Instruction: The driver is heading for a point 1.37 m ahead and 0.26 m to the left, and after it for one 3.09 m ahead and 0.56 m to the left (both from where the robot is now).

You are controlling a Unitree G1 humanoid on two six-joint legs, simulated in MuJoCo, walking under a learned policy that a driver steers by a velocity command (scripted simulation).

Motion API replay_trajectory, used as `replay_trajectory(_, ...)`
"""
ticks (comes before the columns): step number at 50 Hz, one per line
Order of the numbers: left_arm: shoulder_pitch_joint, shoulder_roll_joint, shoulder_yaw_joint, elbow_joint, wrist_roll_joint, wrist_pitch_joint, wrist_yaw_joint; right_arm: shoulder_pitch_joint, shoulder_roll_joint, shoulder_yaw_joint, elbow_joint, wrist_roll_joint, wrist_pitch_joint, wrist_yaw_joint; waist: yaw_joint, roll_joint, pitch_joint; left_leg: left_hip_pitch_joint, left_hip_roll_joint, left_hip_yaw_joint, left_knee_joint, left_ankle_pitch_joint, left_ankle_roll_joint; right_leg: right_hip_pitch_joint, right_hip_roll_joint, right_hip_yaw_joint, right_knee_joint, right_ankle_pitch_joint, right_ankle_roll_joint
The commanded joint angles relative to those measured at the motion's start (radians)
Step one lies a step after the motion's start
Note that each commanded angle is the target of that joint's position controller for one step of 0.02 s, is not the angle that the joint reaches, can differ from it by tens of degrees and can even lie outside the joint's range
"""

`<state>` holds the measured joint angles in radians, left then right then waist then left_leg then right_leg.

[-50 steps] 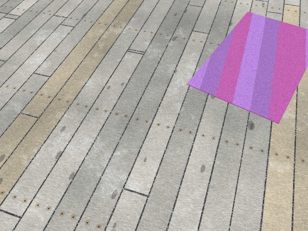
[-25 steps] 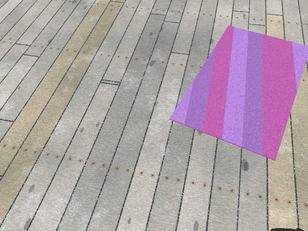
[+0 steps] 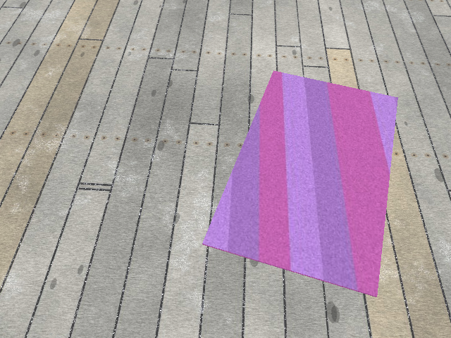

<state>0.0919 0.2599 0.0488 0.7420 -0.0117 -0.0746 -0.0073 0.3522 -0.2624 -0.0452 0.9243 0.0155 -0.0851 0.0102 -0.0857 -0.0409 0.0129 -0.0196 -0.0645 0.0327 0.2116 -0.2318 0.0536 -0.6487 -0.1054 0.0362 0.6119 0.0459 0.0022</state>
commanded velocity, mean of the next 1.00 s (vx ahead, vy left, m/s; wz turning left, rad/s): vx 0.50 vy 0.00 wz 0.23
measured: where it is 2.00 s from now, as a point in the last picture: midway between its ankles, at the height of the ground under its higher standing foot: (146, 168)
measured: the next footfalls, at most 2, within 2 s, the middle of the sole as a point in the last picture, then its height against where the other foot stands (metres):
right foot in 0.14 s outside the picture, level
left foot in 0.68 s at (175, 320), level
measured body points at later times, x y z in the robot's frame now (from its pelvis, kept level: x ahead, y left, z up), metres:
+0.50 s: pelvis +0.27 -0.04 +0.00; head +0.30 -0.05 +0.45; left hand +0.29 +0.24 -0.12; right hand +0.45 -0.30 -0.11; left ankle +0.45 +0.13 -0.69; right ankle +0.22 -0.14 -0.75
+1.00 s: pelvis +0.55 +0.05 +0.00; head +0.58 +0.07 +0.45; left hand +0.67 +0.35 -0.09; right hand +0.68 -0.21 -0.11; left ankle +0.50 +0.11 -0.75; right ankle +0.77 -0.09 -0.69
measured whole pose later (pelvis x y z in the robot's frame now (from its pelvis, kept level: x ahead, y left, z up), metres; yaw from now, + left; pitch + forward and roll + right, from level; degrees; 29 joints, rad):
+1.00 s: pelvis +0.55 +0.05 +0.00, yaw +17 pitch +3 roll +0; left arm 0.07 0.29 0.06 0.74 0.01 -0.10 0.00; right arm 0.34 -0.27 -0.07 0.78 0.02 -0.05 0.00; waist -0.06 -0.03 0.02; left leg -0.16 -0.11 -0.12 0.33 -0.20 0.08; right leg -0.66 -0.08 0.10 0.69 -0.02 0.05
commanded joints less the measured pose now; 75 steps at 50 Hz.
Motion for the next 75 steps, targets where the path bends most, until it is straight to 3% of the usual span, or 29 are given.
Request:
replay_trajectory(1,-0.137,0.053,0.006,-0.105,-0.008,-0.022,-0.017,0.048,-0.17,-0.036,-0.021,0.005,0.005,-0.007,-0.01,0.105,0.048,0.015,0.285,-0.131,-0.032,0.311,0.14,0.006,0.036,-0.03,-0.073,0.005,-0.015)
replay_trajectory(4,-0.118,0.083,0.015,-0.114,-0.007,-0.03,-0.031,0.041,-0.191,-0.044,-0.013,0.007,0.022,-0.014,0.031,0.126,0.028,0.095,0.322,-0.143,0.051,0.449,0.116,0.065,0.058,-0.036,-0.119,-0.104,-0.055)
replay_trajectory(6,0.089,0.146,0.049,-0.054,0.0,-0.031,-0.025,0.006,-0.189,-0.041,-0.022,0.006,0.03,-0.018,0.146,0.121,-0.101,0.054,0.263,-0.087,0.286,0.706,0.078,0.375,0.107,-0.08,-0.159,-0.092,-0.106)
replay_trajectory(7,0.272,0.209,0.07,-0.014,0.012,-0.029,-0.014,-0.002,-0.154,-0.025,-0.047,-0.011,0.027,-0.019,0.217,0.062,-0.243,-0.127,0.213,-0.049,0.546,0.54,0.044,0.682,-0.021,0.051,-0.103,-0.036,-0.166)
replay_trajectory(8,0.358,0.298,0.092,0.008,0.017,-0.02,-0.013,0.118,-0.039,0.012,-0.062,-0.014,0.005,-0.011,0.18,-0.181,-0.382,-0.552,0.039,-0.009,0.934,0.014,-0.028,1.063,-0.262,0.5,-0.157,-0.205,-0.326)
replay_trajectory(9,0.372,0.208,0.067,0.011,0.005,-0.015,-0.012,0.084,-0.1,-0.002,-0.046,-0.001,-0.016,-0.004,0.204,-0.181,-0.41,-0.682,0.037,-0.138,1.07,-0.336,-0.023,1.069,-0.293,0.678,-0.272,-0.307,-0.334)
replay_trajectory(10,0.293,0.17,0.05,0.002,0.002,-0.014,-0.011,-0.003,-0.168,-0.021,-0.079,0.025,-0.029,0.003,0.194,-0.124,-0.244,-0.76,0.093,-0.141,1.11,-0.283,-0.009,0.937,-0.259,0.54,-0.297,-0.328,-0.288)
replay_trajectory(12,0.166,0.114,0.031,-0.011,0.014,-0.014,-0.017,-0.109,-0.147,-0.022,-0.098,0.006,-0.026,-0.003,0.138,0.013,-0.061,-0.707,0.172,-0.095,1.0,-0.133,-0.006,0.645,-0.163,0.319,-0.37,-0.192,-0.236)
replay_trajectory(16,0.124,0.117,0.033,0.005,0.014,-0.038,-0.021,-0.047,-0.093,-0.021,-0.083,-0.003,0.016,-0.009,0.058,-0.037,-0.031,-0.586,0.214,-0.095,0.875,-0.03,-0.042,0.46,-0.12,0.18,-0.467,-0.073,-0.253)
replay_trajectory(23,0.201,0.164,0.045,0.065,0.013,-0.031,0.005,-0.259,-0.059,-0.007,-0.142,-0.003,0.011,0.006,0.122,-0.012,0.025,-0.616,0.186,-0.057,0.488,0.322,-0.057,0.501,-0.086,-0.009,-0.511,-0.032,-0.203)
replay_trajectory(29,0.26,0.179,0.056,0.124,0.001,-0.009,0.014,-0.381,-0.073,-0.007,-0.218,0.006,0.012,0.035,0.157,-0.009,0.062,-0.679,0.151,-0.057,0.372,0.229,-0.003,0.718,-0.167,-0.068,-0.445,0.018,-0.167)
replay_trajectory(33,0.203,0.208,0.064,0.107,-0.001,0.024,0.033,-0.175,-0.143,-0.05,-0.195,0.001,0.015,0.045,0.028,-0.03,-0.079,-0.352,0.034,0.057,0.327,0.116,0.069,0.727,-0.132,-0.166,-0.092,0.543,-0.096)
replay_trajectory(34,0.215,0.188,0.053,0.089,0.01,0.026,0.043,-0.008,-0.215,-0.085,-0.155,0.003,0.018,0.034,-0.036,0.023,-0.177,-0.075,0.064,-0.038,0.328,0.152,0.113,0.559,-0.087,-0.194,0.158,0.441,-0.056)
replay_trajectory(35,0.3,0.08,0.013,0.039,0.035,0.001,0.03,0.081,-0.338,-0.115,-0.15,0.004,0.022,0.023,0.0,0.26,-0.298,0.321,0.318,-0.536,0.283,0.048,0.295,0.114,0.074,-0.187,0.561,-0.116,0.018)
replay_trajectory(36,0.269,0.088,0.006,0.043,0.024,-0.039,0.015,0.096,-0.282,-0.094,-0.16,0.01,0.019,0.025,-0.013,0.258,-0.4,0.438,0.406,-0.862,0.11,-0.049,0.359,-0.074,0.164,0.009,0.716,-0.621,0.018)
replay_trajectory(38,0.126,0.154,0.021,0.005,-0.022,-0.077,-0.001,0.008,-0.192,-0.069,-0.177,0.001,0.013,0.02,-0.012,0.127,-0.189,0.23,0.333,-0.592,0.095,-0.007,0.262,-0.173,0.052,0.05,0.702,-0.477,-0.024)
replay_trajectory(39,0.09,0.149,0.025,0.007,0.005,-0.075,0.009,-0.059,-0.157,-0.057,-0.192,-0.002,0.016,0.02,0.023,0.041,-0.101,0.069,0.287,-0.481,0.074,0.087,0.222,-0.118,0.016,0.035,0.608,-0.413,-0.027)
replay_trajectory(40,0.11,0.155,0.034,0.001,0.015,-0.066,0.014,-0.101,-0.147,-0.051,-0.21,-0.013,0.016,0.017,0.068,0.087,-0.081,-0.044,0.274,-0.441,0.052,0.179,0.229,-0.042,-0.006,0.042,0.545,-0.375,-0.017)
replay_trajectory(43,0.132,0.127,0.035,-0.004,0.026,-0.036,0.017,-0.123,-0.153,-0.055,-0.231,-0.011,0.014,0.004,0.106,0.099,-0.061,-0.186,0.226,-0.359,0.003,0.279,0.238,0.043,-0.006,0.027,0.432,-0.323,0.024)
replay_trajectory(49,-0.081,0.077,0.017,-0.075,0.019,-0.037,0.01,-0.031,-0.184,-0.068,-0.213,0.007,0.021,-0.025,0.034,0.118,-0.016,-0.24,0.155,-0.281,0.01,0.215,0.17,0.101,0.07,0.013,0.009,0.024,0.058)
replay_trajectory(55,-0.139,0.116,0.023,-0.102,0.01,-0.06,-0.02,0.047,-0.164,-0.062,-0.173,0.002,0.032,-0.03,0.012,0.142,0.001,-0.068,0.238,-0.374,0.11,0.203,0.145,0.129,0.081,0.024,-0.13,-0.015,0.006)
replay_trajectory(58,0.032,0.166,0.049,-0.061,0.019,-0.071,-0.013,0.022,-0.147,-0.055,-0.181,-0.003,0.04,-0.027,0.104,0.149,-0.084,-0.045,0.187,-0.349,0.302,0.464,0.103,0.376,0.093,-0.01,-0.185,-0.069,-0.068)
replay_trajectory(59,0.187,0.214,0.062,-0.043,0.031,-0.072,-0.007,0.008,-0.115,-0.038,-0.204,-0.015,0.038,-0.025,0.175,0.082,-0.222,-0.164,0.13,-0.29,0.548,0.368,0.069,0.631,-0.04,0.122,-0.142,-0.041,-0.136)
replay_trajectory(60,0.315,0.299,0.089,-0.001,0.031,-0.059,-0.009,0.163,-0.043,-0.016,-0.203,0.006,0.023,-0.021,0.145,-0.198,-0.367,-0.535,-0.024,-0.178,0.912,-0.053,-0.016,1.016,-0.251,0.527,-0.173,-0.189,-0.312)
replay_trajectory(61,0.346,0.224,0.073,0.02,-0.001,-0.052,-0.019,0.149,-0.096,-0.019,-0.195,0.014,0.014,-0.021,0.166,-0.22,-0.336,-0.709,-0.01,-0.214,1.034,-0.348,-0.021,1.025,-0.295,0.735,-0.297,-0.438,-0.321)
replay_trajectory(62,0.283,0.161,0.054,0.007,-0.007,-0.049,-0.016,0.026,-0.168,-0.038,-0.213,0.021,0.011,-0.02,0.182,-0.1,-0.172,-0.775,0.044,-0.22,1.083,-0.271,-0.014,0.892,-0.257,0.617,-0.321,-0.524,-0.27)
replay_trajectory(64,0.172,0.125,0.033,-0.008,0.015,-0.035,-0.016,-0.093,-0.15,-0.037,-0.249,-0.003,0.01,-0.017,0.138,-0.016,-0.02,-0.739,0.118,-0.152,0.992,-0.137,-0.015,0.639,-0.181,0.419,-0.374,-0.364,-0.237)
replay_trajectory(68,0.155,0.128,0.028,0.009,0.014,-0.043,-0.015,-0.062,-0.083,-0.03,-0.242,-0.006,0.019,-0.012,0.082,-0.071,-0.014,-0.637,0.17,-0.109,0.842,-0.047,-0.033,0.506,-0.115,0.244,-0.444,-0.116,-0.233)
replay_trajectory(75,0.248,0.176,0.039,0.064,-0.007,-0.025,0.0,-0.29,-0.045,-0.009,-0.3,-0.007,0.003,0.003,0.155,-0.018,0.014,-0.582,0.144,-0.049,0.431,0.284,-0.061,0.52,-0.066,0.065,-0.467,0.025,-0.199)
